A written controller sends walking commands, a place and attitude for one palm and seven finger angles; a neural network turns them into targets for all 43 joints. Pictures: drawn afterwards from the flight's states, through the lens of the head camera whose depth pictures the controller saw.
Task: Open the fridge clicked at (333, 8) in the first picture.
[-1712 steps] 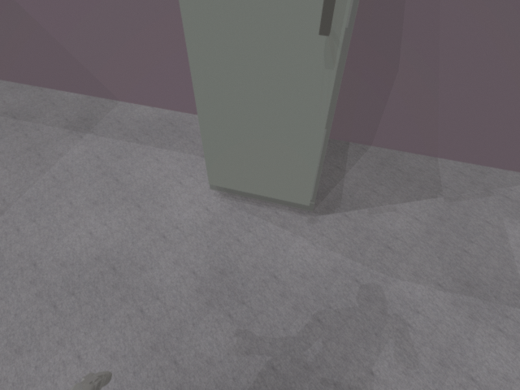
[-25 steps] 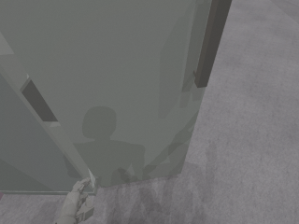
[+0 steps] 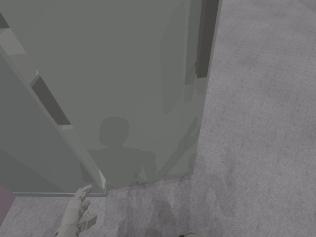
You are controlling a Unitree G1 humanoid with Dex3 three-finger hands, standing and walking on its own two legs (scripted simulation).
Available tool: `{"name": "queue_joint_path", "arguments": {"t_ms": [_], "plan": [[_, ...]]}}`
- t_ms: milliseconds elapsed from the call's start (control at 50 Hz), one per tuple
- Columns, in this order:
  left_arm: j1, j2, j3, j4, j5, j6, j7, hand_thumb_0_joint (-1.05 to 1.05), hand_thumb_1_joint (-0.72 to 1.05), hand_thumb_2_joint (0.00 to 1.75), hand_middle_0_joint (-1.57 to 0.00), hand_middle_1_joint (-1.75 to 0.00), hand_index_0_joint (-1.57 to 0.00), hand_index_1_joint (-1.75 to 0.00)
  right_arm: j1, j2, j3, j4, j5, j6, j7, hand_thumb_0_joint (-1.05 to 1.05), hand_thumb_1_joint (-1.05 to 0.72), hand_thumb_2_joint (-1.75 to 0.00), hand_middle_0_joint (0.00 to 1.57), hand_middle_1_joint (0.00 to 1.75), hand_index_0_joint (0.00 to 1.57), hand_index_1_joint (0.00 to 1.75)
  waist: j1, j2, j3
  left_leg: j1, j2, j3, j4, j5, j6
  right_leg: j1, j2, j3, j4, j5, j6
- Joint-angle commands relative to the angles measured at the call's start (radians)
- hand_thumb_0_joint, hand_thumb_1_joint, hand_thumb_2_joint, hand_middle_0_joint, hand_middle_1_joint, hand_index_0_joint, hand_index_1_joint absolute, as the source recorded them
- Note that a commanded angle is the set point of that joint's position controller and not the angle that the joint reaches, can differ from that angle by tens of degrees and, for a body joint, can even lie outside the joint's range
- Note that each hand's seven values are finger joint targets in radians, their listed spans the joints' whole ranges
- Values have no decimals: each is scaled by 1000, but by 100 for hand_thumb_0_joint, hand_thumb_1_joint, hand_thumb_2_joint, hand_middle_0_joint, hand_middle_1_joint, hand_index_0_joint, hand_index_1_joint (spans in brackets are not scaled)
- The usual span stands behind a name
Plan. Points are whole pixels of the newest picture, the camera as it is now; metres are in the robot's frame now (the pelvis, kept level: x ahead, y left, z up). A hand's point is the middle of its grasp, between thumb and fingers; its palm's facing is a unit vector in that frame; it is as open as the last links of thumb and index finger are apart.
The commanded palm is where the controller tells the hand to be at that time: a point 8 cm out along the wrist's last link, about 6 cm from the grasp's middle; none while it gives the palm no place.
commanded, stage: step back with the hand held close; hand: right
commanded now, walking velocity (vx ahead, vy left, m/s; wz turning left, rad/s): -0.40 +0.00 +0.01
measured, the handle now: (204, 21) +0.55 -0.10 +0.28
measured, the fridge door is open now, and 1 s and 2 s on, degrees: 79 79 79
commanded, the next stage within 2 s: stop stepping back and stand still in 0.16 s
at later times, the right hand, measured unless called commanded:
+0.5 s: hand out of the picture +0.13 -0.32 +0.17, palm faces +0.39 +0.87 -0.30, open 7.4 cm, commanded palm +0.05 -0.35 +0.19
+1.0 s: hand out of the picture +0.05 -0.34 +0.18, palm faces +0.37 +0.83 -0.42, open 7.4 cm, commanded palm -0.01 -0.39 +0.19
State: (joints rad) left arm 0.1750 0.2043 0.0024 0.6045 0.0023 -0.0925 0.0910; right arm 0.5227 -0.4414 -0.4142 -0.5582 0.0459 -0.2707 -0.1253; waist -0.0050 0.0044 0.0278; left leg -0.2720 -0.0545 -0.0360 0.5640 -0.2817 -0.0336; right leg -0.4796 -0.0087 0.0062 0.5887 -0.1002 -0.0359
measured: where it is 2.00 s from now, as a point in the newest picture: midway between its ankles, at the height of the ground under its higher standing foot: outside the picture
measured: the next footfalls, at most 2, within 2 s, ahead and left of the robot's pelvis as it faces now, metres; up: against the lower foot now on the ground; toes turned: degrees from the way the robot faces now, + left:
left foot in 0.26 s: -0.10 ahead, +0.12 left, +0.00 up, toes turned +4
right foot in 0.40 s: +0.05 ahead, -0.10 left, +0.00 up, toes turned +4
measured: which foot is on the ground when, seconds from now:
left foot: down 0.00-0.02, up 0.04-0.24, down 0.26-0.42, up 0.44-0.64, down 0.66-1.00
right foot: down 0.00-0.26, up 0.28-0.38, down 0.40-0.62, up 0.64-0.82, down 0.84-1.00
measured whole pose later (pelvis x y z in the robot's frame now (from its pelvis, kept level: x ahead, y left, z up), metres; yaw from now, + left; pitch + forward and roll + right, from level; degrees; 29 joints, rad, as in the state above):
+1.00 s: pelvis -0.16 -0.09 +0.01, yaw +2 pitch -3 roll +1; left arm 0.28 0.13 -0.02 0.63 0.02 -0.15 0.05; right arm 0.54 -0.43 -0.43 -0.53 0.04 -0.19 -0.13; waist 0.04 0.06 -0.01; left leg -0.33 -0.03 0.06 0.74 -0.46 0.03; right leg -0.32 -0.06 -0.01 0.61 -0.27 0.01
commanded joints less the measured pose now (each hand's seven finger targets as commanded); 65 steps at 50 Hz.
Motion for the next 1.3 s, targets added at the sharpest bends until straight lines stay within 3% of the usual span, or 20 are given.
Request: {"name": "queue_joint_path", "arguments": {"t_ms": [0,180,240,300,340,380,400,440,560,600,640,780,820,860,960,1000,1040,1140,1200,1280], "plan": [[-110,170,54,-177,9,-81,12,0,90,90,-20,-30,-20,-30,-84,-174,-179,-181,0,-87,-14,0,-90,-90,20,30,20,30,-6,-353,-114,143,-86,27,261,-132,14,-108,-293,404,-541,-624,-78],[-35,109,55,-99,25,-92,-34,0,90,90,-20,-30,-20,-30,-57,-136,-82,-199,35,-45,-16,0,-90,-90,20,30,20,30,-22,-230,-248,119,-20,92,-170,-233,90,250,-190,148,-448,-269,78],[-10,86,46,-60,33,-64,-20,0,90,90,-20,-30,-20,-30,-167,-241,-134,-229,19,-54,-34,0,-90,-90,20,30,20,30,4,125,-193,-311,442,-291,-474,12,248,400,-18,71,317,-206,99],[-66,108,36,-92,2,-73,0,0,90,90,-20,-30,-20,-30,-243,-133,-62,-84,13,16,-13,0,-90,-90,20,30,20,30,16,261,-25,-253,335,-68,-276,70,203,202,-24,66,407,-300,60],[-81,118,20,-93,-1,-61,14,0,90,90,-20,-30,-20,-30,-258,-143,-63,-52,11,53,-9,0,-90,-90,20,30,20,30,37,20,33,-258,226,34,-106,-66,114,259,-20,32,23,-221,52],[-82,153,20,-126,0,-100,14,0,90,90,-20,-30,-20,-30,-239,-150,-83,-150,7,20,-18,0,-90,-90,20,30,20,30,7,-439,-30,-142,9,60,156,-231,41,198,-198,388,-401,-298,-13],[-69,139,26,-128,2,-120,7,0,90,90,-20,-30,-20,-30,-262,-188,-115,-209,-2,-6,-26,0,-90,-90,20,30,20,30,-5,-320,-78,-56,-33,16,239,-246,43,155,-216,466,-484,-475,-52],[-69,128,34,-136,19,-129,-13,0,90,90,-20,-30,-20,-30,-122,-234,-174,-273,17,-1,-16,0,-90,-90,20,30,20,30,-15,-311,-163,-10,-63,19,325,-262,58,157,-222,524,-635,-763,126],[-35,121,41,-143,31,-96,-35,0,90,90,-20,-30,-20,-30,106,-176,-132,-247,1,32,-16,0,-90,-90,20,30,20,30,-29,-181,-169,367,-64,143,-169,-193,94,34,-77,101,-439,-471,119],[-4,123,59,-113,18,-61,-22,0,90,90,-20,-30,-20,-30,38,-201,-151,-219,-2,55,-14,0,-90,-90,20,30,20,30,-14,155,-159,118,200,-91,-322,-200,208,111,43,-71,209,-310,80],[-24,134,45,-108,27,-48,-24,0,90,90,-20,-30,-20,-30,-162,-210,-194,-207,21,61,-30,0,-90,-90,20,30,20,30,25,104,-50,-155,430,-285,-388,-239,337,-38,-2,56,686,-290,50],[-23,130,31,-91,12,-86,21,0,90,90,-20,-30,-20,-30,-252,-107,-23,-89,-12,45,-33,0,-90,-90,20,30,20,30,33,-117,24,-189,172,-9,-57,-381,164,287,-34,-73,-114,-339,-2],[-27,154,39,-125,8,-111,9,0,90,90,-20,-30,-20,-30,-274,-141,-54,-241,-11,10,-38,0,-90,-90,20,30,20,30,23,-390,-8,-338,-6,103,361,-296,45,354,-339,508,-387,-451,-143],[-31,127,48,-116,19,-118,-14,0,90,90,-20,-30,-20,-30,-161,-207,-146,-230,-4,-4,-21,0,-90,-90,20,30,20,30,21,-227,15,-280,56,-25,527,-223,52,148,-376,607,-481,-707,-189],[-38,121,39,-132,16,-106,-36,0,90,90,-20,-30,-20,-30,29,-182,-173,-200,-19,0,-34,0,-90,-90,20,30,20,30,-16,-248,-65,284,10,131,30,-174,67,-157,-166,84,-236,-630,-38],[-26,107,57,-145,12,-81,-33,0,90,90,-20,-30,-20,-30,2,-189,-186,-127,-17,18,-36,0,-90,-90,20,30,20,30,-19,198,-47,194,244,-335,-289,-374,198,-227,13,-65,319,-465,21],[-16,96,37,-107,10,-98,-32,0,90,90,-20,-30,-20,-30,-144,-177,-173,-124,-3,3,-45,0,-90,-90,20,30,20,30,14,148,-92,116,393,-500,-347,-117,284,-174,-5,-1,553,-385,31],[-32,102,25,-79,10,-100,-4,0,90,90,-20,-30,-20,-30,-183,-101,-72,-50,-9,5,-36,0,-90,-90,20,30,20,30,22,72,-39,-97,225,-89,-173,-134,149,261,-19,-67,-65,-194,12],[-52,142,37,-116,-3,-110,-4,0,90,90,-20,-30,-20,-30,-206,-119,-68,-132,-19,-17,-38,0,-90,-90,20,30,20,30,-8,-134,-62,-100,67,22,30,-32,35,298,-220,248,-253,-127,-65],[-62,110,20,-111,8,-118,-12,0,90,90,-20,-30,-20,-30,-152,-136,-98,-154,-38,-28,-29,0,-90,-90,20,30,20,30,-10,-215,11,66,62,36,-28,-25,33,93,-203,222,-347,-368,-72]]}}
